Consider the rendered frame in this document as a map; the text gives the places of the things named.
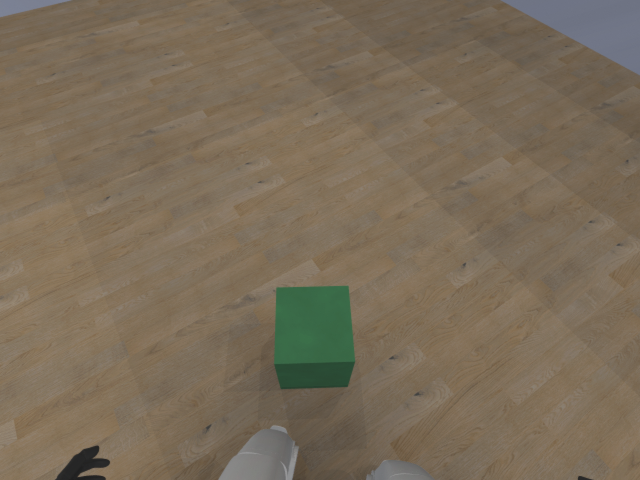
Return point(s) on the left robot thigh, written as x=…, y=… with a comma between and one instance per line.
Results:
x=268, y=455

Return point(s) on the left robot shin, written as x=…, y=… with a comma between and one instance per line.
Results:
x=279, y=428

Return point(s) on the carton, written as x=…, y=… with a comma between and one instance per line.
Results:
x=314, y=345

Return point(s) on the left robot hand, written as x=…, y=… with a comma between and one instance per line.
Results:
x=82, y=462

